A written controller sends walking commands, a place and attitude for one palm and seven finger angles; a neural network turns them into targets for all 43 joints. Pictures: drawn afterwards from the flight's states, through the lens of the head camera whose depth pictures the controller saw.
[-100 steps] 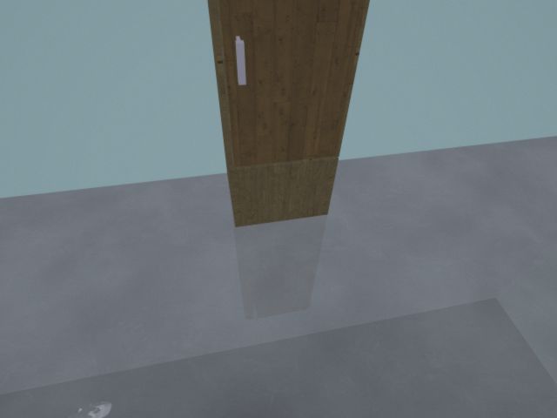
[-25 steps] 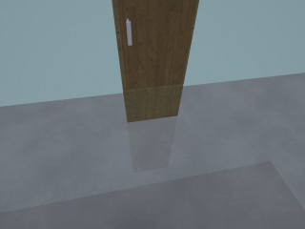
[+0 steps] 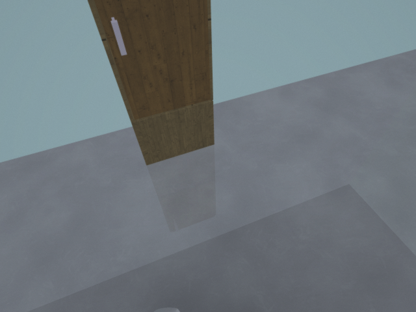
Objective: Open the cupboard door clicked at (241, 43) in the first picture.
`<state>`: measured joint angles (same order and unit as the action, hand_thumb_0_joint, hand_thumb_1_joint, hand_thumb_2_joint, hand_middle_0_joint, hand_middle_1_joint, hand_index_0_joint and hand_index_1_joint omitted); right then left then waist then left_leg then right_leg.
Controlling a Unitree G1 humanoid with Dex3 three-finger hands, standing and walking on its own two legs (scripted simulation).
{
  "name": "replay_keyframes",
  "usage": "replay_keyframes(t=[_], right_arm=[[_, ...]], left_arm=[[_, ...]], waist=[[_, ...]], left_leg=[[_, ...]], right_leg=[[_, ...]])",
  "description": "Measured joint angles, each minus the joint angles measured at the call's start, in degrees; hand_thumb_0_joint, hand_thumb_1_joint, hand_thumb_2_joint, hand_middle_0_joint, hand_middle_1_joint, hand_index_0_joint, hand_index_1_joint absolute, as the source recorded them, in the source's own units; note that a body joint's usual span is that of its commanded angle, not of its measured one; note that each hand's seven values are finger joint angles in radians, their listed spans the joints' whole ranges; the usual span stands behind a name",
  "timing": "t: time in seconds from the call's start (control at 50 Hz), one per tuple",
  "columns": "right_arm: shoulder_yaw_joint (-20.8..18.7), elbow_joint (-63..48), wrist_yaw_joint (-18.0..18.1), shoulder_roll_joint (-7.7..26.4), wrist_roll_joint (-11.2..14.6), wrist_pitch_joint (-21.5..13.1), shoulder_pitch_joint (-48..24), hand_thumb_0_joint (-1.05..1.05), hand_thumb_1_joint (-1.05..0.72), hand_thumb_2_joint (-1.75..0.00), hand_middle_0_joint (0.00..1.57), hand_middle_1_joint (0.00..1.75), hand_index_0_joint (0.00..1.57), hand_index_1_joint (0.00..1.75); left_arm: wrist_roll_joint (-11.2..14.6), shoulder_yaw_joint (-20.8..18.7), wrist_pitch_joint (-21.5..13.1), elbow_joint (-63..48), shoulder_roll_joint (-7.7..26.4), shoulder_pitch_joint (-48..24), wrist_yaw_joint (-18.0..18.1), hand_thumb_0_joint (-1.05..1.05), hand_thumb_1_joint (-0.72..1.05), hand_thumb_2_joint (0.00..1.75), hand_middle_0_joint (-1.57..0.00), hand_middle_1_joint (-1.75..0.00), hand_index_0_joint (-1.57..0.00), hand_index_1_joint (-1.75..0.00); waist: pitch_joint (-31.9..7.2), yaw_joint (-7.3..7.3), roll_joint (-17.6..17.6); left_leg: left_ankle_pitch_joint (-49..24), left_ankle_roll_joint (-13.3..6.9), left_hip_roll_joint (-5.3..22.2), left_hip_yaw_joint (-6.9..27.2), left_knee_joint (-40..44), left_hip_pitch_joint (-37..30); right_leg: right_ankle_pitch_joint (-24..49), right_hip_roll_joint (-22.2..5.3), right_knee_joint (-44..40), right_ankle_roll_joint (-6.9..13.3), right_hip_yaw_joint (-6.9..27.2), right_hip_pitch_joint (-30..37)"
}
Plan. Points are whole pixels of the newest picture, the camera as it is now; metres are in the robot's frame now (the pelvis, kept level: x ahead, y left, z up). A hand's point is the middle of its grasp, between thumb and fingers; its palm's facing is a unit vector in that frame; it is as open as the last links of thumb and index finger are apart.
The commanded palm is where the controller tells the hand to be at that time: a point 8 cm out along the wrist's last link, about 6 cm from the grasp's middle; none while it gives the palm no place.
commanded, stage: walk to a spot facing it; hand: left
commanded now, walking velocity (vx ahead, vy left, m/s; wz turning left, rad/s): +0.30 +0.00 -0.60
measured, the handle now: (118, 36) +0.99 +0.44 +0.06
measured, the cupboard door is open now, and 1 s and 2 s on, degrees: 0 0 0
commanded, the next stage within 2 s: none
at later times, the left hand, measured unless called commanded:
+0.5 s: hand out of the picture +0.11 +0.24 -0.16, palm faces -0.10 -0.98 -0.18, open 7.4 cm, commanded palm none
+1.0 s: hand (178, 191) +0.46 +0.15 -0.17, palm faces -0.56 -0.82 -0.15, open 7.4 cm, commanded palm none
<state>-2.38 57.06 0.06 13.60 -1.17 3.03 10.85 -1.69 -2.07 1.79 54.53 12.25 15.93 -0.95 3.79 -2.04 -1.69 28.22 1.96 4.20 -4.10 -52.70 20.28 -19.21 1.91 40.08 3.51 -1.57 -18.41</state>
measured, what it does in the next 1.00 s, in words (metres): walks ahead, turning right: left foot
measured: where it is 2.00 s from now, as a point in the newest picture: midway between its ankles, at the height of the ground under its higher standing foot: (208, 276)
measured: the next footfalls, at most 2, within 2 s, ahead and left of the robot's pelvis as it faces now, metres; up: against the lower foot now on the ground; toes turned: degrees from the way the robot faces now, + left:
left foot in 0.50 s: +0.22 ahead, +0.14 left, +0.00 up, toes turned -12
right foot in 1.06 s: +0.33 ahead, -0.07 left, +0.00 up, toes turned -42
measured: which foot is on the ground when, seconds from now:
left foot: up 0.00-0.48, down 0.50-1.00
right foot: down 0.00-0.50, up 0.52-1.00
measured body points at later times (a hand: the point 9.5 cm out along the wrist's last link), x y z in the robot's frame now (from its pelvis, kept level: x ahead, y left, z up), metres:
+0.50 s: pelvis +0.12 +0.05 +0.01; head +0.13 +0.07 +0.46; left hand +0.11 +0.29 -0.14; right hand +0.19 -0.21 -0.10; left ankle +0.18 +0.15 -0.72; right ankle +0.02 -0.07 -0.72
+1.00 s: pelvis +0.27 +0.06 +0.01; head +0.33 +0.04 +0.45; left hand +0.49 +0.19 -0.15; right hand +0.08 -0.09 -0.13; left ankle +0.18 +0.15 -0.72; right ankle +0.30 -0.06 -0.69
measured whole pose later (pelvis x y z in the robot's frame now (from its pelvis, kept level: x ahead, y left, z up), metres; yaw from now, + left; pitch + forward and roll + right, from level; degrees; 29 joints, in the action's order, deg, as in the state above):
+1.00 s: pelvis +0.27 +0.06 +0.01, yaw -33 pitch +0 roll -1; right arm -1.5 60.9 1.9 8.1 -1.5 -1.8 25.5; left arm -2.1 -4.5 3.0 52.8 11.2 6.8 -1.8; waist 6.4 2.2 1.4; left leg 27.8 -2.3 2.7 -21.1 -27.7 -0.3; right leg -14.4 0.0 46.6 0.5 -8.8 -30.5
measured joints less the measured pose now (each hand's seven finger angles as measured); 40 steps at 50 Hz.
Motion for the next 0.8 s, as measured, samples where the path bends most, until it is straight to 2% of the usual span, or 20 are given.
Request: replay_keyframes(t=[0.06,0.18,0.32,0.44,0.5,0.52,0.56,0.62,0.66,0.7,0.8], right_arm=[[-0.3,0.2,-0.9,-0.1,-0.2,-0.1,0.6,0.01,-0.91,-0.89,0.20,0.30,0.20,0.30],[-1.4,-1.5,-1.2,0.6,-0.6,-2.0,0.5,0.01,-0.91,-0.89,0.20,0.30,0.20,0.30],[-1.8,-2.3,-1.0,0.6,-0.7,-2.4,-0.2,0.01,-0.91,-0.89,0.20,0.30,0.19,0.30],[-1.1,-3.7,-1.1,-1.2,-0.1,-3.4,-1.7,0.01,-0.91,-0.89,0.20,0.30,0.19,0.30],[-0.3,-5.1,-0.8,-2.3,0.3,-5.1,-2.3,0.01,-0.91,-0.89,0.20,0.30,0.19,0.30],[0.0,-5.3,-0.5,-2.9,0.2,-5.9,-2.6,0.01,-0.91,-0.89,0.20,0.30,0.20,0.30],[0.7,-5.8,-0.4,-4.0,-0.1,-6.6,-2.2,0.00,-0.91,-0.89,0.20,0.30,0.20,0.30],[1.2,-5.4,0.1,-5.4,-0.1,-7.1,1.0,0.00,-0.91,-0.89,0.20,0.30,0.20,0.30],[1.3,-4.2,0.7,-6.0,0.0,-7.4,3.6,0.00,-0.91,-0.89,0.20,0.30,0.20,0.30],[0.5,-3.0,1.7,-5.5,0.4,-7.7,5.7,-0.01,-0.93,-0.89,0.20,0.30,0.20,0.30],[0.7,0.6,2.3,-4.4,0.3,-6.9,10.4,-0.01,-0.94,-0.89,0.20,0.30,0.20,0.30]], left_arm=[[0.3,-0.1,-0.8,0.2,-1.1,2.4,0.4,0.00,0.91,0.90,-0.20,-0.30,-0.20,-0.30],[0.4,-0.1,-2.9,1.7,-2.4,6.6,0.1,0.00,0.91,0.90,-0.20,-0.30,-0.20,-0.30],[0.0,-0.5,-4.0,2.6,-2.9,8.8,0.3,0.00,0.91,0.90,-0.20,-0.30,-0.20,-0.30],[-0.4,-1.0,-3.7,2.8,-2.2,9.2,0.7,0.00,0.91,0.90,-0.20,-0.30,-0.20,-0.30],[-0.2,-1.5,-3.2,2.7,-1.5,9.6,0.7,0.00,0.91,0.90,-0.20,-0.30,-0.20,-0.30],[0.1,-1.9,-2.8,3.1,-1.0,9.2,0.6,0.00,0.91,0.90,-0.20,-0.30,-0.20,-0.30],[0.1,-2.7,-1.9,4.0,-0.1,8.1,0.4,0.00,0.91,0.90,-0.20,-0.30,-0.20,-0.30],[-0.5,-3.7,-1.2,4.0,1.5,5.8,-0.4,0.01,0.91,0.90,-0.20,-0.30,-0.19,-0.30],[-0.8,-4.3,-1.0,2.9,2.5,3.9,-0.8,0.01,0.91,0.90,-0.20,-0.30,-0.19,-0.30],[-0.7,-4.6,-0.9,1.5,2.9,2.1,-0.7,0.01,0.92,0.90,-0.20,-0.29,-0.19,-0.30],[-0.7,-5.0,0.1,-0.8,2.7,-2.3,-0.5,0.00,0.92,0.90,-0.19,-0.29,-0.19,-0.30]], waist=[[-1.0,-0.46,0.4],[-2.7,-0.03,0.9],[-4.3,-0.83,0.6],[-4.8,-2.45,1.9],[-5.0,-2.56,2.9],[-4.7,-2.15,3.7],[-4.5,-1.69,4.5],[-4.9,-0.46,4.8],[-4.8,-0.16,4.9],[-4.3,0.15,4.8],[-2.6,1.13,4.6]], left_leg=[[-5.1,0.0,-0.8,1.8,-9.1,5.4],[-14.6,1.3,0.3,3.2,-9.6,10.3],[-15.6,2.1,1.1,4.4,-3.7,10.9],[-11.2,1.2,-0.9,3.6,9.5,6.2],[-13.0,0.1,-2.2,2.8,20.9,-0.1],[-14.2,-1.5,-2.6,1.8,20.8,-0.6],[-12.2,-3.6,-2.3,-0.8,18.9,-2.2],[-11.0,-4.3,-1.6,-3.4,22.5,-7.2],[-11.4,-4.3,-1.6,-4.9,25.8,-10.4],[-11.3,-4.5,-1.7,-6.5,28.1,-12.9],[-9.0,-5.1,-2.2,-10.0,29.8,-16.5]], right_leg=[[2.4,1.0,-6.3,0.9,1.2,2.7],[7.8,2.2,-16.8,1.0,5.0,6.7],[7.6,3.5,-20.3,0.3,8.4,9.3],[4.2,3.1,-19.0,-1.5,12.0,11.0],[-0.4,3.2,-13.4,-3.0,14.3,10.3],[-2.8,3.0,-7.9,-2.6,14.2,8.5],[-6.9,2.3,6.9,-2.5,10.4,2.9],[-2.5,0.0,22.0,-3.0,4.2,-5.0],[1.9,-1.6,26.3,-3.7,2.1,-9.3],[4.9,-2.6,28.7,-4.2,1.6,-13.2],[9.3,-3.6,29.7,-5.1,0.9,-19.2]])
